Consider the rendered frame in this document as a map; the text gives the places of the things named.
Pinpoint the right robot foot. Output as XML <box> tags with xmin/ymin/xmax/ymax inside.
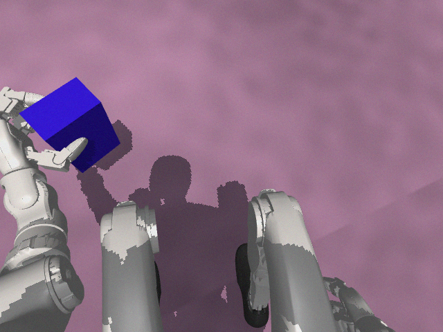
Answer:
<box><xmin>235</xmin><ymin>243</ymin><xmax>269</xmax><ymax>328</ymax></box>

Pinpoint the carton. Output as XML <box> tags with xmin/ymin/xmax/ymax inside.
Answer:
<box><xmin>19</xmin><ymin>77</ymin><xmax>120</xmax><ymax>173</ymax></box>

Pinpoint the left robot hand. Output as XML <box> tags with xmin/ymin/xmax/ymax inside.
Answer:
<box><xmin>0</xmin><ymin>86</ymin><xmax>88</xmax><ymax>176</ymax></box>

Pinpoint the right robot hand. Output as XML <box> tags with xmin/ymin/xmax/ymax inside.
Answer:
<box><xmin>323</xmin><ymin>277</ymin><xmax>375</xmax><ymax>332</ymax></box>

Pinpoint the right robot arm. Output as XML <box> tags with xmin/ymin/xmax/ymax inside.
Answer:
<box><xmin>354</xmin><ymin>316</ymin><xmax>395</xmax><ymax>332</ymax></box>

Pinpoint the left robot arm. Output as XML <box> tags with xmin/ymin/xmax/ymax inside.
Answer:
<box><xmin>0</xmin><ymin>167</ymin><xmax>84</xmax><ymax>332</ymax></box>

